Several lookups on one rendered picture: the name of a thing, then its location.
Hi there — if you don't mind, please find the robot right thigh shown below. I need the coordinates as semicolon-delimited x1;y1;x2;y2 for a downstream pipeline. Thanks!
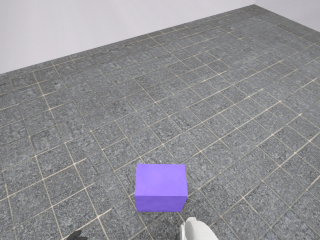
180;220;219;240

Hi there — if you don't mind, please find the robot left hand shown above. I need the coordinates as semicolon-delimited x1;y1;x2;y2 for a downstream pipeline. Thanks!
66;229;88;240

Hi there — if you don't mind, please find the carton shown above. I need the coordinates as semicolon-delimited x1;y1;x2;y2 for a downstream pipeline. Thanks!
134;164;188;212

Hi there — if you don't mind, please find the robot right shin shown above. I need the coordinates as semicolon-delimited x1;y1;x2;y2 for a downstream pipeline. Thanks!
186;217;196;222

